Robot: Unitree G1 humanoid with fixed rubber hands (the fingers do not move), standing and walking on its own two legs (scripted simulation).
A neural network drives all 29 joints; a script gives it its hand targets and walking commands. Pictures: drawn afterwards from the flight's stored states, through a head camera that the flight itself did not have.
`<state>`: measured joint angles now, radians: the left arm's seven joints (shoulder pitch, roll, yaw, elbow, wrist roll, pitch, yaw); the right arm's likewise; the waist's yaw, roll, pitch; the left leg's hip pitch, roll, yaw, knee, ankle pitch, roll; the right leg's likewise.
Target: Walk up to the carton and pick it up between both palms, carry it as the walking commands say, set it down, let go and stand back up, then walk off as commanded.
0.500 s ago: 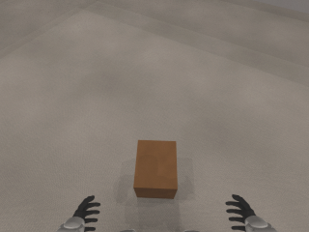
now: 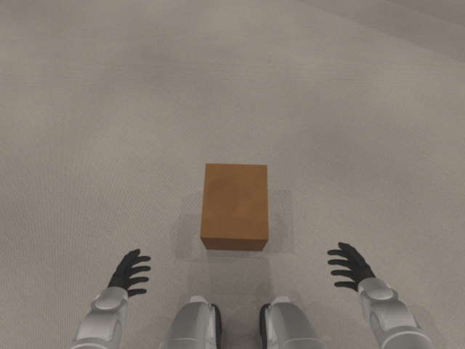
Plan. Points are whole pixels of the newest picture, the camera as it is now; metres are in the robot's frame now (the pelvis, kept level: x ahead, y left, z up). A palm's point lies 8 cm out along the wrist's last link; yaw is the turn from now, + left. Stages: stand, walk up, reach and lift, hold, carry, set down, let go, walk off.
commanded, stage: reach and lift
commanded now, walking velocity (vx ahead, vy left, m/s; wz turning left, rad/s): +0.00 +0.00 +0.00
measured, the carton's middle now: (235, 209) +0.52 +0.01 -0.61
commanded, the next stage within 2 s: none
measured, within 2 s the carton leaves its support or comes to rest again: neither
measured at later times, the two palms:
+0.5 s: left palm (137, 209) +0.38 +0.23 -0.16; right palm (330, 211) +0.37 -0.19 -0.16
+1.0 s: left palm (154, 173) +0.48 +0.21 -0.19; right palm (312, 172) +0.48 -0.18 -0.19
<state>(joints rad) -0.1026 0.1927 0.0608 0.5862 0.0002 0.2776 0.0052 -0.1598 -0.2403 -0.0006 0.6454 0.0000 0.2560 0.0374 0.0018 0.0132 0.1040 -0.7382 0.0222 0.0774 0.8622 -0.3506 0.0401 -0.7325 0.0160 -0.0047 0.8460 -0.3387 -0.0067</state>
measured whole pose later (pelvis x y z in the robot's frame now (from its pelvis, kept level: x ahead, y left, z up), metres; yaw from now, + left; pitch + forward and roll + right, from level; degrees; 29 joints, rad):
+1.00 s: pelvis -0.01 +0.00 -0.06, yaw -1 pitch +44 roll -1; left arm -1.11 0.28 0.34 0.97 0.00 0.11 0.01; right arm -1.11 -0.24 -0.18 0.94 0.05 0.12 -0.08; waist 0.00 0.02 0.01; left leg -1.47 0.03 0.08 1.02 -0.32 0.05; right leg -1.46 0.02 0.00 1.00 -0.30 0.00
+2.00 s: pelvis -0.09 +0.01 -0.29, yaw +0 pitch +34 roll -1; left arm -1.55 0.44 0.11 1.21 -0.15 0.17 0.08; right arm -1.56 -0.36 -0.21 1.20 0.17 0.14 -0.10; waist 0.00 0.00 0.45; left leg -2.03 0.03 0.08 1.97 -0.53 0.08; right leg -2.03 0.01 0.01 1.97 -0.53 0.01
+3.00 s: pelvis -0.09 +0.00 -0.35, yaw +0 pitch +33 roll +0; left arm -1.59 0.41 0.00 1.21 -0.20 0.11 0.07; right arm -1.61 -0.36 -0.15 1.23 0.22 0.08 -0.10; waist 0.00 0.00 0.52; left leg -2.19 0.03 0.08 2.17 -0.54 0.08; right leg -2.19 0.01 0.01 2.16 -0.54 0.01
